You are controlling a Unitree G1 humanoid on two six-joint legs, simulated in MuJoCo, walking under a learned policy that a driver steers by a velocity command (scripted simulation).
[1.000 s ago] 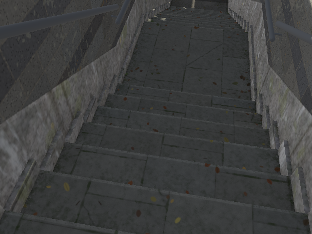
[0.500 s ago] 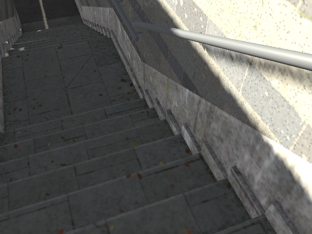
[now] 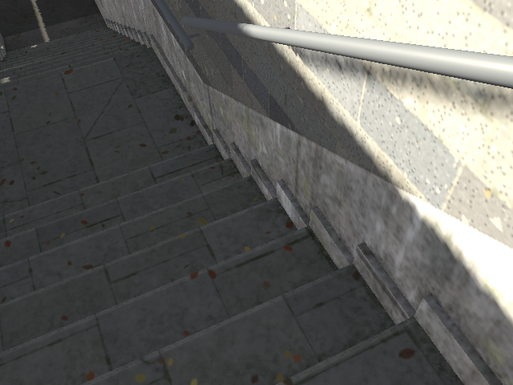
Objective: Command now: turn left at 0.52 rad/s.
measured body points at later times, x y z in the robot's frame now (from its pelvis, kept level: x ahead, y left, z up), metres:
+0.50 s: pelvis -0.02 +0.10 +0.00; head -0.01 +0.11 +0.45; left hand -0.01 +0.42 -0.08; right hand +0.18 -0.12 -0.10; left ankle -0.08 +0.16 -0.74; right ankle +0.05 -0.05 -0.65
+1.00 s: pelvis -0.01 +0.09 -0.02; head +0.01 +0.11 +0.43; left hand -0.06 +0.35 -0.15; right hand +0.28 -0.06 -0.10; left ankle -0.08 +0.16 -0.74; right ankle +0.04 -0.02 -0.73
